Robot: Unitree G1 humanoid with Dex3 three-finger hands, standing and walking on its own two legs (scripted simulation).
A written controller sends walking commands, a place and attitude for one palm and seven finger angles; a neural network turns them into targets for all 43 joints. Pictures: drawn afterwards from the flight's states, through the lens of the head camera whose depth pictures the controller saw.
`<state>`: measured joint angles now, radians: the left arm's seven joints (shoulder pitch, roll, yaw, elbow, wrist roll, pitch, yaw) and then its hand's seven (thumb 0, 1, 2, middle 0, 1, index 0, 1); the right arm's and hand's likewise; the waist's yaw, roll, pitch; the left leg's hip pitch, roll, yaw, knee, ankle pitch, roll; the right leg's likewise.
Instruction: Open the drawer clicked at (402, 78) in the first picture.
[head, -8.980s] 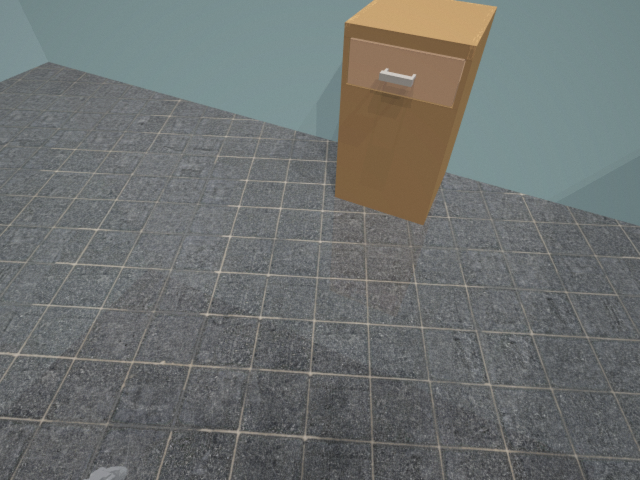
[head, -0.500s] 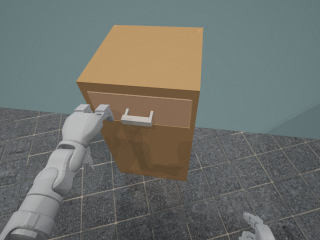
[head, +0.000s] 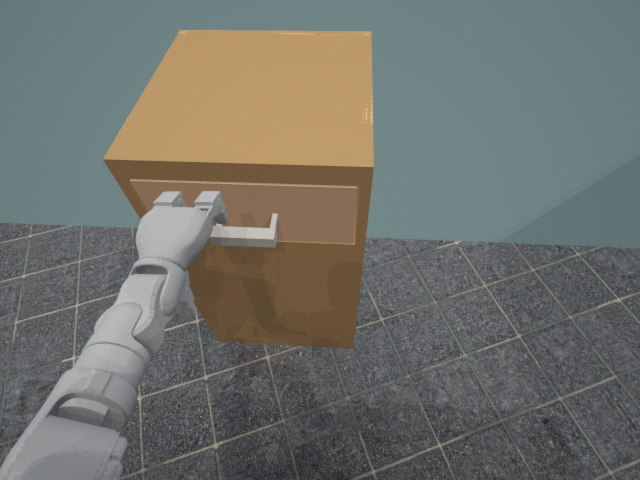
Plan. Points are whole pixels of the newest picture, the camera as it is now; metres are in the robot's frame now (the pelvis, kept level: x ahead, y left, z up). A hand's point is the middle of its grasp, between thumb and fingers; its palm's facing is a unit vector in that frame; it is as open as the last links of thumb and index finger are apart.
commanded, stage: move the hooked fingers above the handle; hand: left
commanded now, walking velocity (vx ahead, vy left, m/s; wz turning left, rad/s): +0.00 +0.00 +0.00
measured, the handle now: (246, 227) +0.54 +0.16 -0.09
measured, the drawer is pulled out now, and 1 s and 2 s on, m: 0.00 0.00 0.00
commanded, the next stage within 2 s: none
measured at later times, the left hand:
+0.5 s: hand (226, 233) +0.47 +0.17 -0.01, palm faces -0.04 -0.02 -1.00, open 13.8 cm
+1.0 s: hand (230, 229) +0.49 +0.17 -0.03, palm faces -0.08 +0.00 -1.00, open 13.7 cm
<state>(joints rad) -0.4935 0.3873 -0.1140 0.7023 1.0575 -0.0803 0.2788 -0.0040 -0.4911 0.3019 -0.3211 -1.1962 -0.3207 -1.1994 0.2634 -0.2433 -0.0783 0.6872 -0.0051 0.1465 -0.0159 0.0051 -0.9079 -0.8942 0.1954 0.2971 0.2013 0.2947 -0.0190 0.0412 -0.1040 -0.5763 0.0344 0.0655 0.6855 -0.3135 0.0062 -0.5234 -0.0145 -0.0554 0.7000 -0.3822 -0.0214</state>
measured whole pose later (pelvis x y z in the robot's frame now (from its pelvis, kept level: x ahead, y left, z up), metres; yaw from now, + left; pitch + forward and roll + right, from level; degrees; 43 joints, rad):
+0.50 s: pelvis -0.01 +0.01 -0.02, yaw -1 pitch +19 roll -1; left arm -0.80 0.37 -0.10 1.08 1.12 -0.02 0.40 0.00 -0.49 0.30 -0.32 -1.20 -0.32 -1.20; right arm 0.33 -0.24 -0.08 0.72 -0.03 0.12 0.00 0.00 -0.91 -0.89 0.20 0.30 0.20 0.29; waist -0.12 0.04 -0.15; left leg -0.82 0.05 0.06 0.84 -0.36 0.02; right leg -0.76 -0.01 -0.05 0.83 -0.41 -0.02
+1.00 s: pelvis -0.01 +0.01 -0.03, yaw -2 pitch +23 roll -1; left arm -0.89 0.40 -0.08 1.16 1.11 0.04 0.39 0.00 -0.49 0.30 -0.33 -1.21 -0.33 -1.21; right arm 0.38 -0.23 -0.06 0.72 -0.03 0.11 -0.01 0.00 -0.91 -0.89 0.20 0.30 0.20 0.29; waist -0.16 0.06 -0.16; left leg -0.92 0.06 0.07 0.90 -0.38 0.02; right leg -0.85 0.01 -0.04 0.88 -0.42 -0.01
